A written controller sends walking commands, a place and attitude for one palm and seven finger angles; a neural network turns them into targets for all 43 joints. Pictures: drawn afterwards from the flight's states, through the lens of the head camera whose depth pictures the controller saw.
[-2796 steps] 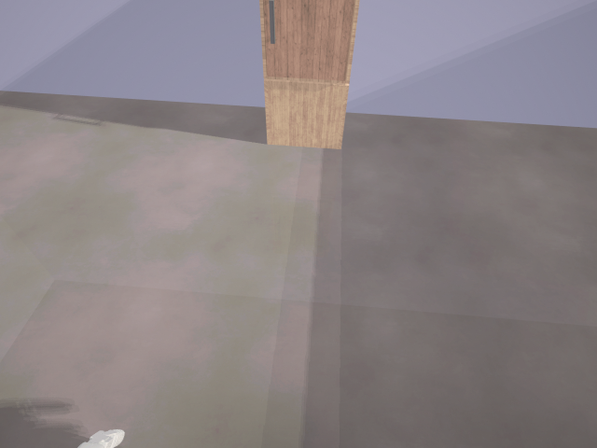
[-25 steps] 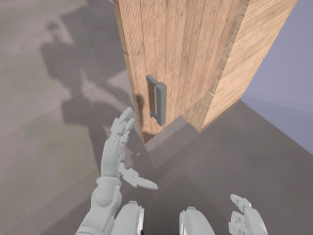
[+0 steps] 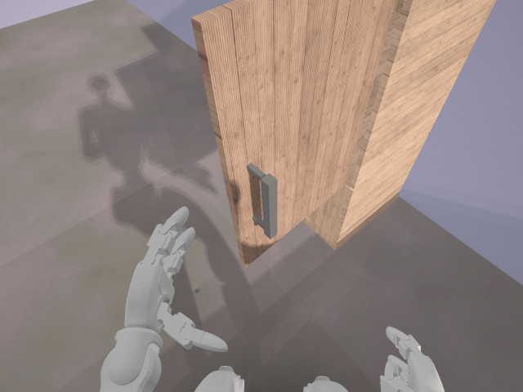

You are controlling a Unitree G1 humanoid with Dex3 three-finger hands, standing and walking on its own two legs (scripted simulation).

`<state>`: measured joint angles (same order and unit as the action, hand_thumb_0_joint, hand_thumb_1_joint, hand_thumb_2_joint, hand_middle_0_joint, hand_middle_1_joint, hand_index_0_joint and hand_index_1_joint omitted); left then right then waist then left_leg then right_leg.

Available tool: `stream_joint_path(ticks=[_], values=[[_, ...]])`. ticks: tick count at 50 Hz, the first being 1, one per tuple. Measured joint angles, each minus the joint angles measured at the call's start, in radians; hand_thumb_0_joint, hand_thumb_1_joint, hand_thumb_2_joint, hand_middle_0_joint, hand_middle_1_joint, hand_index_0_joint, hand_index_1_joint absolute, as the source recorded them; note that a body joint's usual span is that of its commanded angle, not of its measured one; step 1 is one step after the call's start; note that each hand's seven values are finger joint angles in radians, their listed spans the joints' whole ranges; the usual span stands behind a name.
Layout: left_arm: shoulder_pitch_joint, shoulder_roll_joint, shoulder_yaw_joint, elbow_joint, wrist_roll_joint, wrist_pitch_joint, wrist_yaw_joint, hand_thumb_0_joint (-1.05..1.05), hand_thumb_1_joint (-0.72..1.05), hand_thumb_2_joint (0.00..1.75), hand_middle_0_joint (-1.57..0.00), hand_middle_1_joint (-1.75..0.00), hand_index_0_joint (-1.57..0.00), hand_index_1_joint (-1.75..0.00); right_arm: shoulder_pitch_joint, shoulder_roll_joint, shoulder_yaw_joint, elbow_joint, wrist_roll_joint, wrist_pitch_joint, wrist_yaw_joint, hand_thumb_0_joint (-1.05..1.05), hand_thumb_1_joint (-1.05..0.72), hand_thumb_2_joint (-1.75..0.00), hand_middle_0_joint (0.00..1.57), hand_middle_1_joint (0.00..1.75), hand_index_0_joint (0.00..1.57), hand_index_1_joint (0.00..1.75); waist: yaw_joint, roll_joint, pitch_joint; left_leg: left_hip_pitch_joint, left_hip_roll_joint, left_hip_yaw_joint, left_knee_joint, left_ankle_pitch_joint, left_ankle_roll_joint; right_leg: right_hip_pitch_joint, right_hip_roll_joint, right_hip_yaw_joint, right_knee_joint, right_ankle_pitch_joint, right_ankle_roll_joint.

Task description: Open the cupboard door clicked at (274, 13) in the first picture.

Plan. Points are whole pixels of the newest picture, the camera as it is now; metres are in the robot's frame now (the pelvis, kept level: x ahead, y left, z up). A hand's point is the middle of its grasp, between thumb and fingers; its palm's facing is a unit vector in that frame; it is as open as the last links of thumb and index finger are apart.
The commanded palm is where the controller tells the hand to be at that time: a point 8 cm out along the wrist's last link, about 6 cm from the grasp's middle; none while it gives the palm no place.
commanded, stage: draw the hand back to the body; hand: left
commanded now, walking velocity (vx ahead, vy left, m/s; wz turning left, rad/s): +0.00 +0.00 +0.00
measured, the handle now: (262, 203) +0.44 +0.03 -0.01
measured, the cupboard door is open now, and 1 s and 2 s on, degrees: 93 93 93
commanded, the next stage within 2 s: step back with the hand held close in 1.22 s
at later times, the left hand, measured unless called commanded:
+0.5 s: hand (83, 270) +0.24 +0.21 +0.15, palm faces +0.20 -0.91 -0.35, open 13.2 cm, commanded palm +0.20 +0.26 +0.17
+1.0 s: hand out of the picture +0.23 +0.29 +0.23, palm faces +0.45 -0.79 -0.41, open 7.8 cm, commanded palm +0.18 +0.33 +0.25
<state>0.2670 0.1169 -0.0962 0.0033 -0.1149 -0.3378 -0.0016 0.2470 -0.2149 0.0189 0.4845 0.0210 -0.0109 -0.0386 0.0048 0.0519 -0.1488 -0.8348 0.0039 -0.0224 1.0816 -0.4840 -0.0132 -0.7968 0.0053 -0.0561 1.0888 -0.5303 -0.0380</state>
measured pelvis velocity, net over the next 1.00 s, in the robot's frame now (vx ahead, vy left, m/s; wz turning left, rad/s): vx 0.03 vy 0.03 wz -0.02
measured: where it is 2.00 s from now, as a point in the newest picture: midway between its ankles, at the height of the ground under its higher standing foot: outside the picture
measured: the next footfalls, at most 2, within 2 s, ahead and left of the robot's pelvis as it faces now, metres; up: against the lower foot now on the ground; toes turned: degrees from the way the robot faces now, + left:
none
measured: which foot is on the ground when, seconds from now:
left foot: down 0.00-1.00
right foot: down 0.00-1.00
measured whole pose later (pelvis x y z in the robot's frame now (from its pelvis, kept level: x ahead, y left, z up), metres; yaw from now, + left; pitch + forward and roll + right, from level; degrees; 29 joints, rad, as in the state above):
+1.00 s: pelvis +0.03 +0.03 +0.08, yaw -1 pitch -3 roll -1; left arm 0.45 0.33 0.34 -0.36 -0.05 -0.09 0.12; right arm 0.19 -0.23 0.03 0.62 0.01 -0.11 -0.09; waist 0.07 0.07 0.00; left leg -0.15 -0.01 0.02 0.45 -0.26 0.03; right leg -0.10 0.00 -0.01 0.41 -0.26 0.01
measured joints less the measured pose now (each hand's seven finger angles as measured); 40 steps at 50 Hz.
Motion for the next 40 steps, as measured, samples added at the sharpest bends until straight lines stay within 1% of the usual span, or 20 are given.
stream_joint_path(ticks=[3,8,9,11,13,16,20,24,28,35,40], values=[[0.024,0.016,0.027,-0.034,-0.014,0.000,-0.010,-0.01,-0.50,0.30,-0.15,-0.30,-0.15,-0.30,-0.004,-0.006,-0.005,-0.008,0.001,-0.018,-0.009,0.01,-0.90,-0.90,0.20,0.30,0.20,0.30,-0.005,-0.008,0.010,0.037,0.003,-0.004,-0.022,0.006,-0.001,0.041,0.004,-0.004,-0.030,0.010,-0.001],[0.092,0.051,0.075,-0.132,-0.037,0.009,-0.037,-0.01,-0.47,0.31,-0.15,-0.30,-0.15,-0.30,-0.001,-0.018,-0.011,-0.023,0.008,-0.037,-0.013,0.01,-0.90,-0.90,0.20,0.30,0.20,0.30,-0.005,-0.008,0.017,0.107,0.007,-0.008,-0.064,0.012,0.002,0.117,0.009,-0.006,-0.085,0.024,0.002],[0.105,0.068,0.078,-0.148,-0.012,0.026,-0.026,-0.01,-0.45,0.32,-0.15,-0.30,-0.15,-0.30,0.001,-0.018,-0.011,-0.025,0.008,-0.033,-0.019,0.01,-0.90,-0.90,0.20,0.30,0.20,0.30,0.000,-0.009,0.017,0.127,0.007,-0.004,-0.078,0.015,0.003,0.135,0.009,-0.003,-0.099,0.028,0.004],[0.129,0.109,0.079,-0.175,0.035,0.088,0.012,-0.01,-0.41,0.34,-0.15,-0.30,-0.15,-0.30,0.004,-0.017,-0.005,-0.026,0.008,-0.015,-0.036,0.01,-0.90,-0.90,0.20,0.30,0.20,0.30,0.004,-0.009,0.019,0.178,0.006,0.002,-0.122,0.028,0.003,0.184,0.008,0.004,-0.140,0.041,0.007],[0.156,0.134,0.081,-0.193,0.063,0.145,0.045,-0.01,-0.37,0.36,-0.15,-0.30,-0.15,-0.30,0.007,-0.017,0.001,-0.031,0.009,-0.005,-0.049,0.01,-0.90,-0.90,0.20,0.30,0.20,0.30,0.004,-0.001,0.023,0.229,0.004,0.007,-0.167,0.042,0.009,0.234,0.007,0.009,-0.187,0.058,0.011],[0.189,0.152,0.087,-0.218,0.084,0.210,0.080,-0.01,-0.28,0.39,-0.16,-0.30,-0.16,-0.30,0.009,-0.018,0.012,-0.033,0.007,-0.002,-0.066,0.01,-0.90,-0.90,0.20,0.30,0.20,0.30,0.005,0.011,0.035,0.299,0.003,0.015,-0.229,0.063,0.017,0.303,0.007,0.017,-0.253,0.083,0.018],[0.205,0.167,0.111,-0.253,0.092,0.257,0.108,-0.01,-0.16,0.45,-0.16,-0.30,-0.17,-0.30,0.011,-0.014,0.025,-0.017,0.005,-0.011,-0.080,0.01,-0.90,-0.90,0.20,0.30,0.20,0.30,0.012,0.016,0.056,0.377,0.000,0.022,-0.299,0.087,0.023,0.381,0.004,0.025,-0.326,0.112,0.024],[0.202,0.177,0.152,-0.283,0.092,0.273,0.125,-0.01,-0.02,0.50,-0.17,-0.30,-0.17,-0.30,0.007,-0.009,0.037,0.012,0.003,-0.028,-0.085,0.01,-0.90,-0.90,0.20,0.30,0.20,0.30,0.021,0.016,0.076,0.445,-0.003,0.026,-0.359,0.109,0.027,0.450,0.001,0.029,-0.391,0.137,0.030],[0.203,0.187,0.206,-0.309,0.088,0.274,0.132,-0.01,0.11,0.56,-0.18,-0.30,-0.18,-0.30,-0.002,-0.003,0.042,0.043,0.001,-0.047,-0.084,0.01,-0.90,-0.90,0.20,0.30,0.20,0.30,0.026,0.015,0.093,0.506,-0.006,0.029,-0.419,0.130,0.031,0.513,0.000,0.033,-0.457,0.163,0.035],[0.222,0.212,0.296,-0.361,0.081,0.266,0.129,0.00,0.36,0.67,-0.18,-0.30,-0.19,-0.30,-0.017,-0.001,0.036,0.088,-0.004,-0.080,-0.073,0.01,-0.90,-0.90,0.20,0.30,0.20,0.30,0.039,0.017,0.111,0.595,-0.011,0.035,-0.512,0.165,0.037,0.604,-0.004,0.039,-0.560,0.205,0.042],[0.219,0.236,0.373,-0.385,0.074,0.256,0.128,0.00,0.53,0.74,-0.19,-0.30,-0.19,-0.30,-0.031,-0.002,0.027,0.114,-0.008,-0.092,-0.066,0.01,-0.90,-0.90,0.20,0.30,0.20,0.30,0.051,0.014,0.119,0.637,-0.013,0.037,-0.562,0.186,0.039,0.649,-0.006,0.041,-0.615,0.230,0.045]])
